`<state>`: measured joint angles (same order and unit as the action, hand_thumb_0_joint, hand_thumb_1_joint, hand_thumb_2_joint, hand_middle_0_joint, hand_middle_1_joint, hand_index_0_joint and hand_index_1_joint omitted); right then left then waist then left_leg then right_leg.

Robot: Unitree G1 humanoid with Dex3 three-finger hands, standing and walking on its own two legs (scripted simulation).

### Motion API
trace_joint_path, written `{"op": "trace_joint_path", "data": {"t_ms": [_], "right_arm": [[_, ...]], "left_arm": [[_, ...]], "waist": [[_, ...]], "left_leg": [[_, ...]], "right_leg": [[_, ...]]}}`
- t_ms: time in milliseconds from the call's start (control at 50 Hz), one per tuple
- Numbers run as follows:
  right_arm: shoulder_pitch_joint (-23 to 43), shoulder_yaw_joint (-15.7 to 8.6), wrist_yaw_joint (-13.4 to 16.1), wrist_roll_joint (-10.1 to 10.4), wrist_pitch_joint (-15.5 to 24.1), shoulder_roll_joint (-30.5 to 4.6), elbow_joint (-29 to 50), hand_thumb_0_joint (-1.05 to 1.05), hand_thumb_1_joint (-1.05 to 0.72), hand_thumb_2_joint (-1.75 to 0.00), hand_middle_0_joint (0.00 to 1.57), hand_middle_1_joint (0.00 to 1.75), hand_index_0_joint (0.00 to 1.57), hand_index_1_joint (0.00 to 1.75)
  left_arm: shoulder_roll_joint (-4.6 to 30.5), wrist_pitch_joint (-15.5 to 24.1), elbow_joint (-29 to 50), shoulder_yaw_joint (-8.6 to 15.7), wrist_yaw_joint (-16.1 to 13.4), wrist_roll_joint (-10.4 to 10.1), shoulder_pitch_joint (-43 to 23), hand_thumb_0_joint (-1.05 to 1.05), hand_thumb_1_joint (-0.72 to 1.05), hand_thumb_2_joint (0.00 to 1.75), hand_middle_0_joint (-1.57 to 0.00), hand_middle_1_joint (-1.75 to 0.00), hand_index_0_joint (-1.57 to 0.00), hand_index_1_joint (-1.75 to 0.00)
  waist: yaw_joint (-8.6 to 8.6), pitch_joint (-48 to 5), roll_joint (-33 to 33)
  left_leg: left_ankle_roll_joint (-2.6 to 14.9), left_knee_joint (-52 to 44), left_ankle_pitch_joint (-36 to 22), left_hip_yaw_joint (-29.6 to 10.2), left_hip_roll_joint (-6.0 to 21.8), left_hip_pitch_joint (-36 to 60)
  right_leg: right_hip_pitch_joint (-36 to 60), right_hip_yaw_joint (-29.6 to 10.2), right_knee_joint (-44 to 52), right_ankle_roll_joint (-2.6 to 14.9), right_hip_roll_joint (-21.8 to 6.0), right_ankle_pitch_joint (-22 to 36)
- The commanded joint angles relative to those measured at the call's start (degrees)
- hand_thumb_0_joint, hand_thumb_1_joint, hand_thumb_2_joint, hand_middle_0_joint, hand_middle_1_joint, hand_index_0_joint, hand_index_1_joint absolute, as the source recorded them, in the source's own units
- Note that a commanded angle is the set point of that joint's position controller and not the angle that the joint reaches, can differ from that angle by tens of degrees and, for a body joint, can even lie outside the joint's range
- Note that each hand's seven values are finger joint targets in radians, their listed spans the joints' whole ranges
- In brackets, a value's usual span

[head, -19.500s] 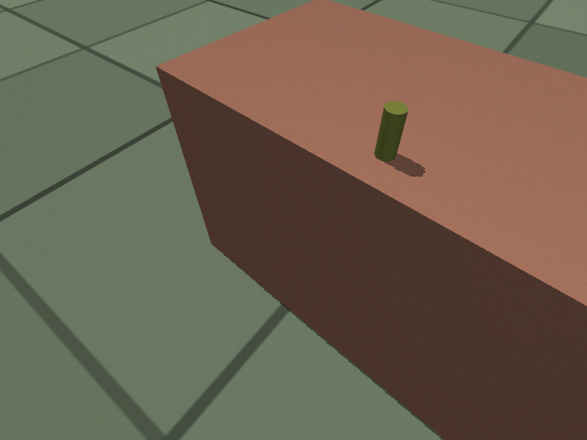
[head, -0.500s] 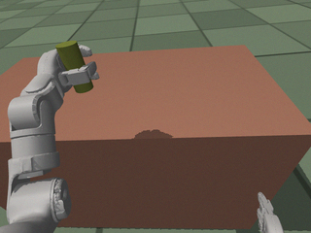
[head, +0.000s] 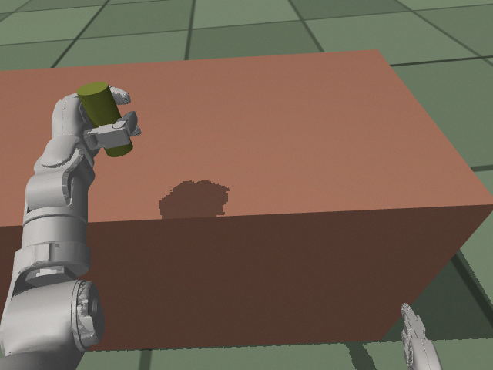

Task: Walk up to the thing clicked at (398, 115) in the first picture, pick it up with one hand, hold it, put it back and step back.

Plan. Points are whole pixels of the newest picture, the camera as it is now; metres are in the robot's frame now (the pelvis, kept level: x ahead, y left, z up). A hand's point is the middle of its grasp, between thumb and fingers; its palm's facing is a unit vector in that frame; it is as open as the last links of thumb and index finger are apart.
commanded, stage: crouch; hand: left
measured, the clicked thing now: (107, 121) +0.43 +0.21 +0.23
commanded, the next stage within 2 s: lower in 0.46 s
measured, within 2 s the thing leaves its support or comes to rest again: rests again in 1.60 s
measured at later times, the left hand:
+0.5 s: hand (125, 127) +0.46 +0.21 +0.19, palm faces +0.18 -0.98 +0.00, open 5.6 cm
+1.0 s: hand (135, 146) +0.47 +0.21 +0.14, palm faces +0.15 -0.99 +0.00, open 5.6 cm
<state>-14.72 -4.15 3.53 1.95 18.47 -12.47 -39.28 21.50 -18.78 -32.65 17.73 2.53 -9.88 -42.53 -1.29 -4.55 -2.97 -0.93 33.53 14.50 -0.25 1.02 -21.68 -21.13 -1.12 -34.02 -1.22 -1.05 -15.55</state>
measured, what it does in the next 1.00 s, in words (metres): stands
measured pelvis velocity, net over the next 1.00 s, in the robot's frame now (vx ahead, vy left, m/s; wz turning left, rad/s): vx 0.02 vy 0.00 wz -0.01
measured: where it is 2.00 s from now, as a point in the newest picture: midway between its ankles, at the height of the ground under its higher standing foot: outside the picture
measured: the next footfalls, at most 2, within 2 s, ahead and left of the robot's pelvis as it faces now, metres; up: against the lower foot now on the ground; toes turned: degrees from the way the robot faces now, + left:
none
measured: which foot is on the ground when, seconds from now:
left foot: down 0.00-1.00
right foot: down 0.00-1.00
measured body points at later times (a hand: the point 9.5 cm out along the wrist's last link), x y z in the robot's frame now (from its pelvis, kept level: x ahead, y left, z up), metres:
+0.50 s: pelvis +0.02 +0.00 +0.00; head +0.03 -0.02 +0.45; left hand +0.45 +0.26 +0.19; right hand +0.17 -0.26 -0.08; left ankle +0.03 +0.13 -0.73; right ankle +0.02 -0.13 -0.73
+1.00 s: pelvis +0.02 +0.00 +0.00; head +0.05 +0.00 +0.45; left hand +0.46 +0.26 +0.14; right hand +0.16 -0.26 -0.09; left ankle +0.03 +0.13 -0.73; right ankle +0.02 -0.13 -0.73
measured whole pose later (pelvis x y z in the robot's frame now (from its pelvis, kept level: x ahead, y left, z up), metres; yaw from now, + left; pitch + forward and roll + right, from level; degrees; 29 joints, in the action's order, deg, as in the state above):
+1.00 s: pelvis +0.02 +0.00 +0.00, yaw +0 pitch +8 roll +0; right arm -12.3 -3.4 2.8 1.7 8.1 -12.1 -35.6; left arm 23.1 3.6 -49.0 19.3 6.1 -8.8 -41.3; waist -4.3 -4.6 -1.2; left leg -0.9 35.9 16.6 -0.3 1.6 -27.4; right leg -26.3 -1.1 -35.0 -1.2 -0.5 -16.8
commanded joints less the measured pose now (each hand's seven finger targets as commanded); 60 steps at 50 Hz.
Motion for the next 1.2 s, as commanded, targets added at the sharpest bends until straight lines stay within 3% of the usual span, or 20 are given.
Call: {"op": "trace_joint_path", "data": {"t_ms": [0, 120, 160, 320, 460, 480, 520, 560, 620, 640, 680, 700, 740, 800, 860, 920, 980, 1120, 1160, 1180], "right_arm": [[5.8, -1.5, 0.4, 0.5, 3.5, -6.5, 8.4, 0.00, 0.56, -0.05, 0.05, 0.05, 0.05, 0.05], [6.4, -2.7, 0.3, 0.3, 2.7, -8.3, 9.5, 0.00, 0.56, -0.05, 0.05, 0.05, 0.05, 0.05], [4.4, -0.9, 0.0, 0.2, 2.1, -5.9, 7.5, 0.00, 0.56, -0.05, 0.05, 0.05, 0.05, 0.05], [7.1, -2.6, 0.1, 0.3, 0.3, -8.2, 11.1, 0.00, 0.56, -0.05, 0.05, 0.05, 0.05, 0.05], [5.5, -1.1, -0.1, 0.4, -2.2, -5.7, 8.9, 0.00, 0.56, -0.05, 0.05, 0.05, 0.05, 0.05], [6.6, -3.3, 0.2, 0.3, -2.3, -8.7, 10.4, 0.00, 0.56, -0.05, 0.05, 0.05, 0.05, 0.05], [5.2, -1.3, -0.2, 0.4, -3.0, -6.1, 9.0, 0.00, 0.56, -0.05, 0.05, 0.05, 0.05, 0.05], [6.4, -3.3, 0.1, 0.4, -3.3, -8.6, 10.7, 0.00, 0.54, -0.05, 0.05, 0.05, 0.05, 0.05], [5.0, -0.5, -0.5, 0.5, -4.1, -4.9, 7.4, 0.00, 0.55, -0.05, 0.05, 0.05, 0.05, 0.05], [7.6, -0.5, -0.5, 0.5, -4.0, -6.0, 11.5, 0.00, 0.55, -0.05, 0.05, 0.05, 0.05, 0.05], [5.9, -0.2, -0.7, 0.4, -4.8, -5.0, 9.0, 0.00, 0.55, -0.05, 0.05, 0.05, 0.05, 0.05], [6.3, -1.8, -0.5, 0.2, -4.8, -7.7, 11.9, 0.00, 0.55, -0.05, 0.05, 0.05, 0.05, 0.05], [5.3, -1.5, -0.7, 0.2, -5.4, -6.8, 9.5, 0.00, 0.55, -0.05, 0.05, 0.05, 0.05, 0.05], [6.8, -2.6, -0.3, 0.2, -5.8, -8.0, 11.5, 0.00, 0.54, -0.05, 0.05, 0.05, 0.05, 0.05], [6.2, -1.0, -0.3, 0.2, -6.5, -6.2, 11.8, 0.00, 0.54, -0.05, 0.05, 0.05, 0.05, 0.05], [6.9, -3.2, -0.1, 0.1, -7.0, -8.7, 13.4, 0.00, 0.53, -0.05, 0.05, 0.05, 0.05, 0.05], [6.3, -1.7, -0.4, 0.1, -8.0, -6.3, 12.6, 0.00, 0.53, -0.05, 0.05, 0.05, 0.05, 0.05], [5.6, -2.1, -0.6, 0.1, -8.8, -7.8, 15.4, 0.00, 0.53, -0.06, 0.05, 0.05, 0.05, 0.05], [3.8, -1.9, -0.7, -0.1, -9.1, -7.1, 15.1, 0.00, 0.53, -0.06, 0.05, 0.05, 0.05, 0.05], [4.8, -0.4, -0.8, 0.1, -9.0, -6.0, 17.0, 0.00, 0.53, -0.05, 0.05, 0.05, 0.05, 0.05]], "left_arm": [[14.6, 7.6, 11.1, 2.4, 0.7, -0.4, -29.8, 0.00, 0.64, 1.38, -1.46, -1.52, -1.47, -1.51], [14.8, 10.5, 7.9, 2.9, 1.2, -0.2, -28.1, 0.00, 0.65, 1.41, -1.46, -1.53, -1.48, -1.53], [15.4, 11.9, 10.7, 2.6, 1.2, 0.1, -30.7, 0.00, 0.67, 1.39, -1.44, -1.51, -1.45, -1.50], [16.2, 15.0, 7.2, 3.7, 1.1, 0.2, -28.6, 0.00, 0.64, 1.41, -1.45, -1.53, -1.46, -1.52], [15.7, 17.3, 6.3, 2.9, 2.0, 0.2, -28.8, 0.00, 0.66, 1.41, -1.42, -1.51, -1.44, -1.51], [16.5, 17.3, 3.9, 3.6, 1.9, 0.4, -27.6, 0.00, 0.64, 1.41, -1.43, -1.52, -1.45, -1.51], [15.9, 18.1, 6.8, 2.4, 2.0, 0.5, -30.4, 0.00, 0.69, 1.43, -1.43, -1.52, -1.44, -1.51], [17.6, 18.1, 2.3, 4.7, 2.1, 0.4, -27.3, 0.00, 0.61, 1.40, -1.47, -1.56, -1.48, -1.55], [12.5, 18.9, -1.9, 1.5, 3.0, 0.4, -24.7, 0.00, 0.66, 1.40, -1.46, -1.55, -1.48, -1.54], [15.3, 20.0, 0.2, 3.2, 3.0, 0.2, -26.2, 0.00, 0.64, 1.39, -1.48, -1.55, -1.49, -1.54], [15.2, 21.0, 0.9, 2.6, 3.0, 0.1, -27.8, 0.00, 0.66, 1.39, -1.46, -1.55, -1.48, -1.54], [16.9, 21.4, 0.6, 3.7, 2.7, 0.4, -28.2, 0.00, 0.65, 1.40, -1.46, -1.55, -1.48, -1.54], [15.7, 22.2, -0.1, 2.7, 2.7, 0.6, -27.9, 0.00, 0.66, 1.39, -1.44, -1.53, -1.46, -1.52], [17.3, 24.2, 0.2, 3.8, 2.8, 0.4, -27.8, 0.00, 0.67, 1.38, -1.45, -1.53, -1.46, -1.52], [15.6, 25.8, -1.1, 2.7, 3.4, 0.3, -27.7, 0.00, 0.66, 1.39, -1.45, -1.54, -1.47, -1.53], [17.9, 26.9, -3.0, 4.3, 3.3, 0.3, -26.3, 0.00, 0.66, 1.40, -1.46, -1.55, -1.48, -1.54], [16.1, 27.9, -3.1, 2.8, 3.5, 0.8, -26.6, 0.00, 0.64, 1.41, -1.46, -1.56, -1.47, -1.55], [16.4, 29.6, -7.2, 3.5, 3.7, 0.5, -23.3, 0.00, 0.66, 1.42, -1.47, -1.57, -1.49, -1.57], [17.8, 31.1, 1.3, 3.1, 3.9, 0.4, -30.2, 0.00, 0.64, 1.41, -1.47, -1.57, -1.49, -1.56], [16.2, 30.4, -6.9, 3.2, 4.0, 0.2, -25.2, 0.00, 0.66, 1.40, -1.46, -1.55, -1.47, -1.55]], "waist": [[-0.57, -17.3, 2.3], [-0.71, -18.5, 2.9], [-0.19, -18.5, -0.7], [-1.09, -20.7, 2.1], [-0.79, -19.7, 0.3], [-1.88, -19.8, 1.3], [-1.30, -19.1, -0.7], [-1.81, -20.2, 2.9], [-2.04, -15.2, 2.1], [-1.78, -18.5, 2.2], [-1.39, -18.9, -0.6], [-2.69, -21.0, 1.4], [-2.42, -18.7, 0.6], [-2.52, -22.1, 1.3], [-2.71, -21.7, 0.0], [-3.22, -23.0, 0.6], [-3.12, -22.3, -0.4], [-3.39, -19.7, -0.4], [-3.41, -25.6, -3.8], [-3.96, -21.7, -0.9]], "left_leg": [[1.83, -3.4, -8.2, 1.1, -1.3, 10.0], [1.63, -3.8, -9.9, 0.7, -0.9, 10.9], [1.34, -3.8, -11.3, 1.0, -0.9, 11.4], [1.70, -3.4, -14.0, 1.0, -0.8, 11.6], [1.83, -3.0, -16.9, 1.5, -1.1, 10.8], [1.83, -2.9, -16.8, 1.3, -0.8, 11.9], [1.59, -3.4, -15.8, 1.2, -0.8, 11.9], [1.97, -3.3, -15.2, 1.2, -0.9, 10.7], [1.91, -3.8, -13.0, 1.2, -0.8, 9.2], [1.94, -3.3, -13.7, 1.1, -0.7, 9.8], [1.67, -2.9, -14.7, 1.0, -0.6, 10.3], [1.82, -2.6, -14.9, 0.8, -0.3, 11.8], [1.81, -2.4, -14.1, 1.1, -0.6, 9.6], [2.03, -1.1, -14.5, 1.0, -0.7, 9.2], [2.01, -0.4, -14.6, 0.8, -0.5, 8.7], [2.03, 0.6, -13.8, 0.8, -0.4, 7.8], [2.09, 1.6, -13.3, 0.8, -0.3, 6.4], [1.74, 3.1, -9.6, 0.3, 0.3, 3.4], [1.46, 4.0, -10.4, 0.2, 0.5, 5.8], [1.85, 4.6, -10.0, 0.5, 0.3, 3.7]], "right_leg": [[3.2, 2.5, 5.5, 0.70, 1.3, 9.6], [3.8, 2.9, 5.4, 0.97, 1.7, 11.2], [3.4, 3.0, 5.3, 1.25, 1.8, 12.1], [5.8, 2.8, 5.4, 0.92, 1.6, 15.3], [6.4, 2.5, 5.1, 0.83, 1.3, 18.5], [5.3, 2.5, 5.2, 0.89, 1.5, 18.3], [4.8, 2.7, 5.7, 1.14, 1.5, 17.2], [6.3, 2.5, 5.9, 0.73, 1.4, 17.2], [2.7, 2.7, 5.9, 1.05, 1.6, 14.7], [3.8, 2.7, 5.6, 1.00, 1.4, 15.1], [2.9, 2.9, 4.9, 1.30, 1.6, 15.6], [2.8, 2.8, 4.9, 1.17, 1.8, 15.8], [2.2, 2.6, 4.7, 1.15, 1.6, 15.5], [3.8, 2.2, 3.8, 0.77, 1.3, 16.4], [2.0, 2.4, 3.1, 0.99, 1.4, 16.1], [1.6, 2.3, 2.3, 1.01, 1.4, 15.4], [-0.2, 2.2, 1.5, 1.05, 1.4, 14.9], [-4.4, 2.6, -0.7, 1.62, 2.1, 10.5], [-4.2, 2.5, -1.6, 1.72, 2.0, 11.1], [-4.5, 2.4, -1.7, 1.42, 2.0, 10.9]]}}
